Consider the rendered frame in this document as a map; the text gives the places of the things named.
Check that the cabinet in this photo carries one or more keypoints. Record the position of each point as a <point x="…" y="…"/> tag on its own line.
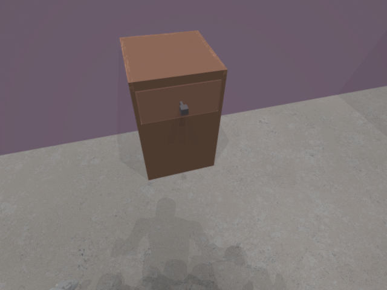
<point x="181" y="144"/>

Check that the handle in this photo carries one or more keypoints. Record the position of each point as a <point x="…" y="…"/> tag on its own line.
<point x="184" y="110"/>

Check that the drawer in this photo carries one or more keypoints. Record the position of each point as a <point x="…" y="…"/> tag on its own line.
<point x="164" y="103"/>

